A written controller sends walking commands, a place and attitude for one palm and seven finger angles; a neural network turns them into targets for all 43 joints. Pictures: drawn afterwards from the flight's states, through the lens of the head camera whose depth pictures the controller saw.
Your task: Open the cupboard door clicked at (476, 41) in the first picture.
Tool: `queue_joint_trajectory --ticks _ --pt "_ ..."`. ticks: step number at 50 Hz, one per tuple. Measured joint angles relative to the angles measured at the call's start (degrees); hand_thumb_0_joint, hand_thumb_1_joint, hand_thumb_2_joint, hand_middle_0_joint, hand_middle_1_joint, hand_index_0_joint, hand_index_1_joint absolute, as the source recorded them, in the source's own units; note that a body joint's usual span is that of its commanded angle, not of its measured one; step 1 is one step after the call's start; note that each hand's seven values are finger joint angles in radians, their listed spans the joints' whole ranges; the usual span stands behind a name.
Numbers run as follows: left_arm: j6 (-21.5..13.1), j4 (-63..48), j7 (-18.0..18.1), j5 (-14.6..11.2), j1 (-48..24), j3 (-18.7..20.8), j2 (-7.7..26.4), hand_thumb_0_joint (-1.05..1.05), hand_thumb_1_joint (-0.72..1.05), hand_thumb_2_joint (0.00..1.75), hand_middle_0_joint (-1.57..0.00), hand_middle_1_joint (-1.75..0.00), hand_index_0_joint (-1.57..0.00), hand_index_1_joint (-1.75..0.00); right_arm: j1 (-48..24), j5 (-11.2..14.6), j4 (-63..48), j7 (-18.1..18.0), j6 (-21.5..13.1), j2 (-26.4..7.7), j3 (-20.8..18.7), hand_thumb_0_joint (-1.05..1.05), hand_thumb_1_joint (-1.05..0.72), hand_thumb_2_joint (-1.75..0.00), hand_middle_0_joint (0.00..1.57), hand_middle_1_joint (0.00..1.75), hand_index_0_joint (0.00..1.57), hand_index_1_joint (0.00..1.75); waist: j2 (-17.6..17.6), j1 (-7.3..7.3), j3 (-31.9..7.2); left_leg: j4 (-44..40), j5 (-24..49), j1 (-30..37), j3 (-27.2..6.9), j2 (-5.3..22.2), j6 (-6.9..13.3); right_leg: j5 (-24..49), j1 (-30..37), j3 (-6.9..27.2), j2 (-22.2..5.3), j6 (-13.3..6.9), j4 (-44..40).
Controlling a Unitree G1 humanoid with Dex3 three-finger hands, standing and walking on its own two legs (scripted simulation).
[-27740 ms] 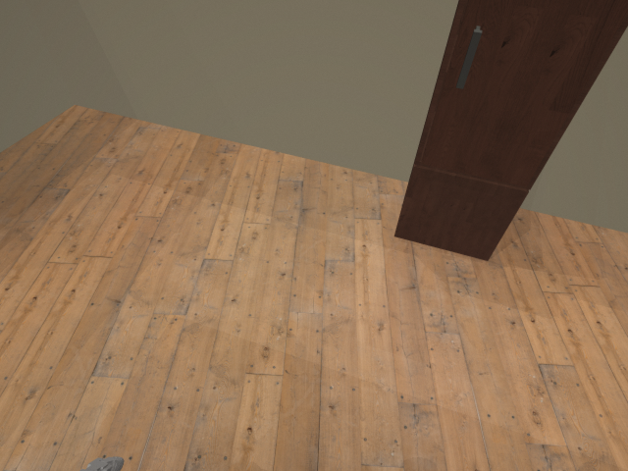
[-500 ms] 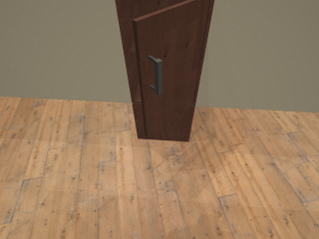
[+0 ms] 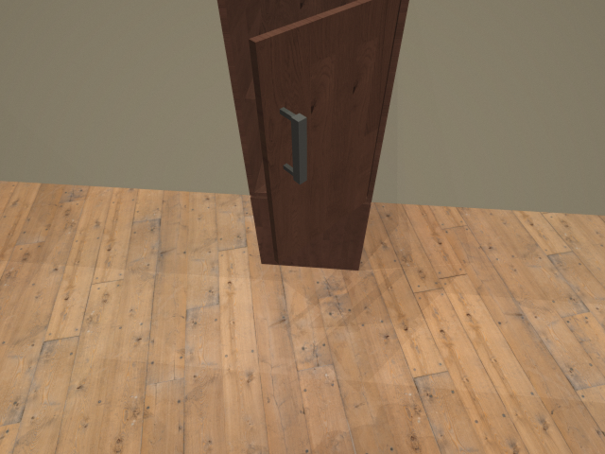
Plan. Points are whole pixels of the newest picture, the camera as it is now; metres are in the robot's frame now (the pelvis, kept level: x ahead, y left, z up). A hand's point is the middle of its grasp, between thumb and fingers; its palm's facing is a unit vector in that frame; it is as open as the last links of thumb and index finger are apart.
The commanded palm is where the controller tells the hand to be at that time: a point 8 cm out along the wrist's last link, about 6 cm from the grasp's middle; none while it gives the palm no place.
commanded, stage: walk to a spot facing it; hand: left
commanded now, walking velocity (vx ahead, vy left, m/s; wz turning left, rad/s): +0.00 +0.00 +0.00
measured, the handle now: (292, 146) +0.65 +0.06 +0.03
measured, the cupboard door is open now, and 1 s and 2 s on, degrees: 47 47 47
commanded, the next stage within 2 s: none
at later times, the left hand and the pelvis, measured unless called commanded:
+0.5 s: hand out of the picture +0.08 +0.19 -0.18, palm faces -0.14 -0.96 -0.25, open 7.4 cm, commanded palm none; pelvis -0.01 -0.01 -0.02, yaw -10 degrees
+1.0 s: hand out of the picture +0.14 +0.17 -0.19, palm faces -0.36 -0.90 -0.24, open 7.4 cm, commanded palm none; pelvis +0.00 -0.01 -0.02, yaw -26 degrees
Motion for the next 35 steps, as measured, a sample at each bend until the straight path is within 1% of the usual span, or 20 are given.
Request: queue_joint_trajectory --ticks 6,9,14,20,21,24,25,26,27,28,29,30,31,32,33,35 --pt "-0.08 -0.16 -0.06 -0.02 -0.50 -0.08 0.32 0.01 0.91 0.90 -0.20 -0.30 -0.20 -0.30 -0.31 -0.03 0.00 0.05 0.02 -0.46 0.05 0.00 -0.91 -0.90 0.20 0.30 0.20 0.30 -0.16 -0.05 0.00 -0.39 -0.03 0.34 0.02 0.17 -0.13 0.05 0.36 0.04 0.18 -0.12 -0.48" --pt "0.20 -0.51 -0.02 -0.01 -0.48 0.12 0.37 0.01 0.91 0.90 -0.20 -0.30 -0.20 -0.30 -0.40 -0.07 -0.23 -0.14 0.11 -0.56 -0.05 0.00 -0.91 -0.90 0.20 0.30 0.20 0.30 -0.16 0.21 -0.03 -0.02 -0.34 0.20 0.53 0.40 -0.23 -0.07 -0.02 0.52 0.41 -0.19 -0.07" --pt "1.91 -2.24 0.27 0.11 0.92 0.91 -0.56 0.01 0.91 0.90 -0.20 -0.30 -0.20 -0.30 0.04 0.00 -2.53 -0.91 0.97 0.88 -0.65 0.00 -0.91 -0.90 0.20 0.30 0.20 0.30 -0.21 0.63 0.18 4.16 -2.89 -1.76 2.86 1.47 -0.44 -1.33 -2.64 2.67 1.54 -0.32 3.60" --pt "3.90 -5.28 -0.62 0.44 2.75 1.70 -2.05 0.01 0.91 0.90 -0.20 -0.30 -0.20 -0.30 2.09 -0.11 -5.87 -1.15 1.70 3.60 -1.35 0.00 -0.91 -0.90 0.20 0.30 0.20 0.30 -1.55 0.33 1.27 8.94 -5.71 -4.31 6.43 2.23 -0.29 -3.67 -7.56 5.89 2.57 -0.20 10.63" --pt "4.15 -5.85 -0.83 0.46 2.80 1.84 -2.21 0.01 0.91 0.90 -0.20 -0.30 -0.20 -0.30 2.50 -0.21 -6.24 -1.18 1.68 3.97 -1.47 0.00 -0.91 -0.90 0.20 0.30 0.20 0.30 -1.97 0.40 1.61 9.50 -6.02 -4.55 7.16 2.16 -0.22 -4.56 -9.04 5.85 2.33 0.10 13.47" --pt "4.92 -7.46 -1.32 0.52 2.66 2.45 -3.07 0.01 0.91 0.90 -0.20 -0.30 -0.20 -0.30 3.61 -0.61 -6.81 -1.37 1.53 4.50 -1.77 0.00 -0.91 -0.90 0.20 0.30 0.20 0.30 -1.92 0.72 3.05 10.98 -6.95 -4.48 9.02 2.72 -0.29 -13.59 -13.08 3.08 0.69 1.34 25.45" --pt "4.97 -8.00 -1.45 0.53 2.65 2.61 -3.46 0.01 0.91 0.90 -0.20 -0.30 -0.20 -0.30 3.93 -0.75 -6.85 -1.41 1.58 4.49 -1.88 0.00 -0.91 -0.90 0.20 0.30 0.20 0.30 -1.44 0.80 3.45 11.63 -7.35 -4.42 9.41 3.28 -0.55 -15.07 -13.30 2.05 0.02 1.49 26.73" --pt "4.84 -8.56 -1.60 0.54 2.75 2.74 -3.84 0.01 0.91 0.90 -0.20 -0.30 -0.20 -0.30 4.21 -0.83 -6.84 -1.42 1.67 4.41 -1.98 0.00 -0.91 -0.90 0.20 0.30 0.20 0.30 -0.82 0.91 3.76 12.59 -7.93 -4.49 9.75 4.01 -0.95 -14.84 -12.80 1.05 -0.62 1.59 25.93" --pt "4.51 -9.19 -1.77 0.57 3.05 2.84 -4.11 0.01 0.91 0.90 -0.20 -0.30 -0.20 -0.30 4.50 -0.80 -6.87 -1.39 1.83 4.29 -2.07 0.00 -0.91 -0.90 0.20 0.30 0.21 0.30 -0.22 1.05 3.87 14.19 -8.84 -4.89 10.03 4.86 -1.47 -12.26 -11.64 0.30 -1.16 1.62 23.04" --pt "3.92 -10.04 -1.87 0.72 3.67 2.93 -3.90 0.01 0.91 0.90 -0.20 -0.30 -0.20 -0.30 4.87 -0.55 -7.07 -1.29 2.10 4.39 -2.17 0.00 -0.91 -0.90 0.20 0.30 0.21 0.30 -0.51 1.10 3.52 17.14 -9.97 -6.34 10.39 5.25 -1.70 -6.80 -10.43 0.94 -1.88 0.93 18.70" --pt "3.29 -10.32 -1.62 0.81 3.73 3.10 -3.97 0.01 0.91 0.90 -0.20 -0.30 -0.20 -0.30 4.50 -0.21 -7.13 -1.16 2.60 4.31 -2.41 0.00 -0.91 -0.90 0.20 0.30 0.21 0.30 -0.21 1.09 3.81 22.56 -13.73 -8.64 8.99 5.52 -1.94 -5.87 -10.95 1.04 -1.31 0.18 18.99" --pt "3.00 -10.42 -1.30 0.75 3.57 3.10 -4.21 0.01 0.91 0.90 -0.20 -0.30 -0.20 -0.30 3.88 0.05 -7.16 -1.08 3.18 4.10 -2.66 0.00 -0.91 -0.90 0.20 0.30 0.21 0.30 0.31 0.89 4.40 28.85 -16.96 -11.17 6.50 5.15 -1.97 -6.94 -11.19 0.90 -0.62 -0.43 19.75" --pt "2.98 -10.55 -0.98 0.73 3.56 3.11 -4.45 0.01 0.91 0.90 -0.20 -0.30 -0.20 -0.30 3.19 0.22 -7.17 -1.02 3.67 3.93 -2.91 0.00 -0.91 -0.90 0.20 0.30 0.21 0.30 0.59 0.85 4.77 34.70 -18.46 -13.62 4.38 4.45 -1.97 -7.86 -11.14 1.04 -0.04 -0.87 19.56" --pt "3.05 -10.66 -0.64 0.75 3.69 3.17 -4.64 0.01 0.91 0.90 -0.20 -0.30 -0.20 -0.30 2.45 0.29 -7.27 -0.96 4.00 3.83 -3.08 0.00 -0.91 -0.90 0.20 0.30 0.20 0.30 0.56 0.91 4.94 39.30 -18.47 -15.77 2.95 3.75 -2.01 -8.02 -10.97 1.52 0.42 -1.11 18.61" --pt "3.12 -10.70 -0.35 0.79 3.90 3.24 -4.76 0.01 0.91 0.90 -0.20 -0.30 -0.20 -0.30 1.73 0.31 -7.55 -0.88 4.11 3.80 -3.18 0.00 -0.91 -0.90 0.20 0.30 0.20 0.30 0.30 1.01 4.95 42.30 -17.68 -17.50 2.09 3.18 -2.12 -7.50 -10.77 2.21 0.77 -1.22 17.22" --pt "3.16 -10.59 0.02 0.88 4.49 3.34 -4.83 0.01 0.91 0.90 -0.20 -0.30 -0.20 -0.30 0.49 0.37 -8.49 -0.77 3.80 3.94 -3.27 0.00 -0.91 -0.90 0.20 0.30 0.20 0.30 -0.60 1.22 4.65 43.72 -16.02 -19.37 1.36 2.39 -2.41 -5.40 -10.31 4.01 1.19 -1.04 14.15"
